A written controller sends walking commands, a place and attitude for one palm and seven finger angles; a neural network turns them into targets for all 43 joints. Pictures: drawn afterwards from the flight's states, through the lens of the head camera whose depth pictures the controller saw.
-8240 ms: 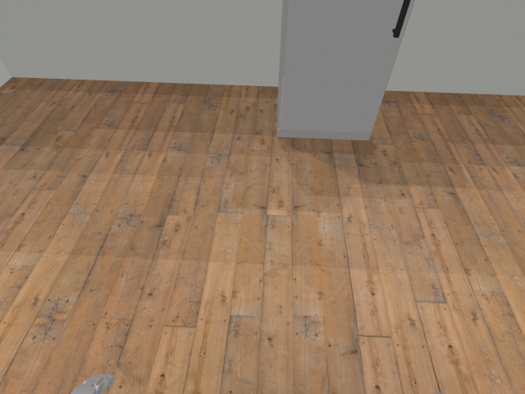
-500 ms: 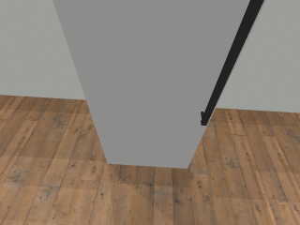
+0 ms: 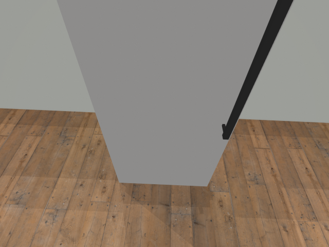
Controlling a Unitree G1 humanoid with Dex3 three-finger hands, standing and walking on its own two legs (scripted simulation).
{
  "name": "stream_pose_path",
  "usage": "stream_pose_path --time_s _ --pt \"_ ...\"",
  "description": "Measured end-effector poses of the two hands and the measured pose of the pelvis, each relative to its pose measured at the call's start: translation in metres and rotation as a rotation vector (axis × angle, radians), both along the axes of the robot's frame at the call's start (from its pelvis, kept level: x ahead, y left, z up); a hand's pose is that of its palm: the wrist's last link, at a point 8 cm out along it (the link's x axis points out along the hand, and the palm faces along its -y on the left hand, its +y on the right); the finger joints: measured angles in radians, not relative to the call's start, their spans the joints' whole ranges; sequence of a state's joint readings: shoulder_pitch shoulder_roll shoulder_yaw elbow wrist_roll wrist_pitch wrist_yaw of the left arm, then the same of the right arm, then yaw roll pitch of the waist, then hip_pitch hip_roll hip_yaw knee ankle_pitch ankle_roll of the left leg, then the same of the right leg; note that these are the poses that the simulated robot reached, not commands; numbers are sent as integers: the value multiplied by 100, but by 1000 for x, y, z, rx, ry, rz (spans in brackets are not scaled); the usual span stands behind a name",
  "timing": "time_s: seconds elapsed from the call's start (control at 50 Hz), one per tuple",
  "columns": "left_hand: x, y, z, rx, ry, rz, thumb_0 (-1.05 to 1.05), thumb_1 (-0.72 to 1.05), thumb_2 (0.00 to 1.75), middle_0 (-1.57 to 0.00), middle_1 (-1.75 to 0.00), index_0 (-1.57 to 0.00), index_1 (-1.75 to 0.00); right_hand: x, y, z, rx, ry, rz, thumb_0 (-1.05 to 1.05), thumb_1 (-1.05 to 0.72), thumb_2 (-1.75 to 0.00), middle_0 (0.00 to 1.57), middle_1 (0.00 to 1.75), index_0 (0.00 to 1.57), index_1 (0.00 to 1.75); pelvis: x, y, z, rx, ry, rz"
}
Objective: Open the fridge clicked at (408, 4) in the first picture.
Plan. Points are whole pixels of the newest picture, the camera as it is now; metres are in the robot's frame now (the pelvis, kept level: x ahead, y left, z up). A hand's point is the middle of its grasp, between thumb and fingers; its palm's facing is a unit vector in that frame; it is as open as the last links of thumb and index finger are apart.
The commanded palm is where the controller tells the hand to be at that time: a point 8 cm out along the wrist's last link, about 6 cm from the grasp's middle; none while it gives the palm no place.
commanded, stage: look again from close up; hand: right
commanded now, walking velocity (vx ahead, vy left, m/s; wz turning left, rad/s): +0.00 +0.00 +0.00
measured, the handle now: (246, 79) +0.53 -0.20 +0.14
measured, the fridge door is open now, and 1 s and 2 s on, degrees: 0 0 0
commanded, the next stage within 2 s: shuffle to correct the standing spot in 0.02 s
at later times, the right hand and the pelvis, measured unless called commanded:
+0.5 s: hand out of the picture -0.01 -0.20 -0.19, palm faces +0.06 +0.99 -0.16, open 7.3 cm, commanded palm none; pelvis +0.04 -0.03 -0.01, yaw +0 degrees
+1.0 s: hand out of the picture +0.16 -0.21 -0.18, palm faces +0.06 +0.97 -0.22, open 7.3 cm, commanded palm none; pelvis +0.08 -0.03 -0.01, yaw -2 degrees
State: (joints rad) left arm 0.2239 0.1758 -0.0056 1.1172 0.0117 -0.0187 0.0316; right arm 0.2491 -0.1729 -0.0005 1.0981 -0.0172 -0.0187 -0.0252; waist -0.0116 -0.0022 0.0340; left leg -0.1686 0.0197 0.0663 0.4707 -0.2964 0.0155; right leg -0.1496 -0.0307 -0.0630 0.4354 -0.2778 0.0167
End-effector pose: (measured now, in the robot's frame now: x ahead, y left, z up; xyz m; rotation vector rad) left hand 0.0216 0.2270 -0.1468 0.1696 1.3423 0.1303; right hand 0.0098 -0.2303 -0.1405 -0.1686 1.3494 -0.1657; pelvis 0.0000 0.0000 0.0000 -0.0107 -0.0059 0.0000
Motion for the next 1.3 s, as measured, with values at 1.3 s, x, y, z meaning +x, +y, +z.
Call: stream_pose_path --time_s 1.3 --pt "127 -70 -1 -15 -296 -5 0 91 90 -19 -30 -20 -30 73 -92 1 -75 -96 8 0 -91 -90 20 30 20 30 56 -75 -18 -19 -39 23"
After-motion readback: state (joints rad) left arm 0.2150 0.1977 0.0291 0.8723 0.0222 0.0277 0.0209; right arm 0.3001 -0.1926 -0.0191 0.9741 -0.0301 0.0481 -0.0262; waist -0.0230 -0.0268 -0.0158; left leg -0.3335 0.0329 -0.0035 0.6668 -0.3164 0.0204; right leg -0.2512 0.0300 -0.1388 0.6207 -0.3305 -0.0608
